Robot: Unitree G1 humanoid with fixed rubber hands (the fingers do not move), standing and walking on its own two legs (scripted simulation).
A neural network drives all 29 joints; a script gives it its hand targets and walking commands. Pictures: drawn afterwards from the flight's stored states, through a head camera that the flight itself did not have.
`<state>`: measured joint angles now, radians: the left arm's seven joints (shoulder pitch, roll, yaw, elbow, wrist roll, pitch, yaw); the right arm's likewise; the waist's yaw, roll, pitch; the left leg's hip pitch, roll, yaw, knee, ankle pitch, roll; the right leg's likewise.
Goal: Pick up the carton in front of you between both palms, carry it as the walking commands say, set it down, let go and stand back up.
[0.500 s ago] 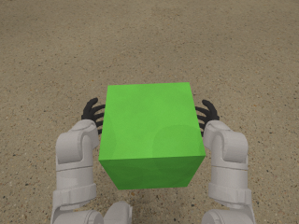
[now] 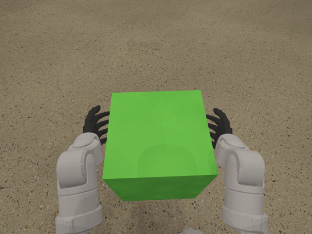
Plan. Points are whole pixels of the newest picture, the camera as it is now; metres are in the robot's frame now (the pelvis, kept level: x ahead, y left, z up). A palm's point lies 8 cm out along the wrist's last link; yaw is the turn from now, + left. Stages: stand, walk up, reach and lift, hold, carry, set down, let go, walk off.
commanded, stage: carry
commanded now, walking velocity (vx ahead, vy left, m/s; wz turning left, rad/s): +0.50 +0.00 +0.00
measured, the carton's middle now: (157, 151) +0.32 -0.01 +0.03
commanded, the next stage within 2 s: none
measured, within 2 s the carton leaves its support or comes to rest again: neither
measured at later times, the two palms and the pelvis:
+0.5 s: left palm (115, 80) +0.55 +0.11 +0.08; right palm (206, 78) +0.57 -0.19 +0.07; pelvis +0.33 -0.05 +0.00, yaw +3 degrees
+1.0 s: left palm (109, 24) +0.90 +0.16 +0.09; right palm (180, 25) +0.89 -0.14 +0.09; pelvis +0.65 +0.01 +0.00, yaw +1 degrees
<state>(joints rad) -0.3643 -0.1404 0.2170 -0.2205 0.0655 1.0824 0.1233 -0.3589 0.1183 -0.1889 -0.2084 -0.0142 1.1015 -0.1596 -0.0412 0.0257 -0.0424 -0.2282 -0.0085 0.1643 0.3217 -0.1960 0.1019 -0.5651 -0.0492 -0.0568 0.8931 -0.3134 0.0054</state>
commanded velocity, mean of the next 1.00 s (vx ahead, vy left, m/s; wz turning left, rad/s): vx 0.50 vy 0.00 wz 0.00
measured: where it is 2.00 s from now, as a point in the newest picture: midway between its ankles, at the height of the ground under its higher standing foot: (147, 99)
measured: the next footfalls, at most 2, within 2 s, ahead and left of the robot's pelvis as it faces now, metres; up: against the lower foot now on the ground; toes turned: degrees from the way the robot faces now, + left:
right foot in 0.24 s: +0.34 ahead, -0.13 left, +0.00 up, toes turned -9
left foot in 0.72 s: +0.67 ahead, +0.10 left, +0.00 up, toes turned +13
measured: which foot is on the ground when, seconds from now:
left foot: down 0.00-0.26, up 0.28-0.70, down 0.72-1.00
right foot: up 0.00-0.22, down 0.24-0.76, up 0.78-1.00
